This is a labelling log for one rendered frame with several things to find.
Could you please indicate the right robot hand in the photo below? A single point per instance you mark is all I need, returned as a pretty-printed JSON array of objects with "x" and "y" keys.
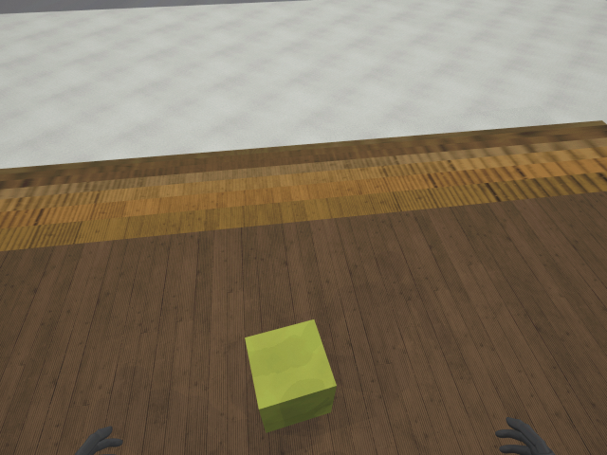
[{"x": 523, "y": 432}]

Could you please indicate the left robot hand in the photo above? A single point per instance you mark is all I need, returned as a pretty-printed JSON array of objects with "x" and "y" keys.
[{"x": 96, "y": 442}]

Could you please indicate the carton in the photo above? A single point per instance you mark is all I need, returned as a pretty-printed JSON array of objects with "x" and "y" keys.
[{"x": 291, "y": 374}]

